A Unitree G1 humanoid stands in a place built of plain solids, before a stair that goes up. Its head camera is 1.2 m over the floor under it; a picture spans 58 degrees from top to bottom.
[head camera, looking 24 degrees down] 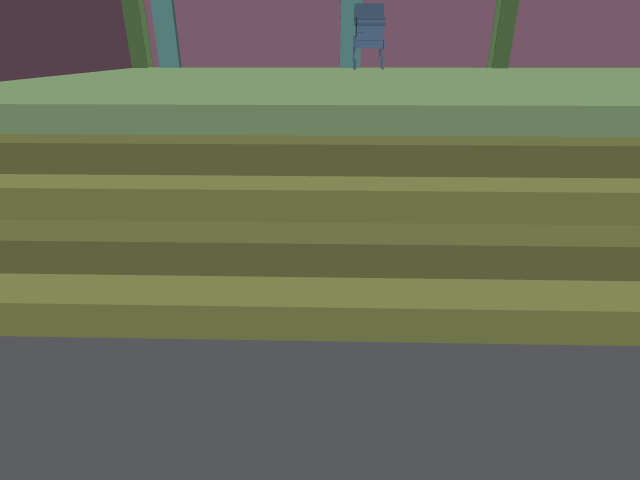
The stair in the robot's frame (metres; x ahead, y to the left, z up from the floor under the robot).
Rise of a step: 0.18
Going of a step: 0.27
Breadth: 5.55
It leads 1 degrees to the right of straight ahead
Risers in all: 5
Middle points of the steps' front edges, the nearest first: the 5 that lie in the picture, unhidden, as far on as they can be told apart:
1.59 0.48 0.18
1.86 0.48 0.36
2.13 0.47 0.53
2.40 0.46 0.71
2.67 0.46 0.89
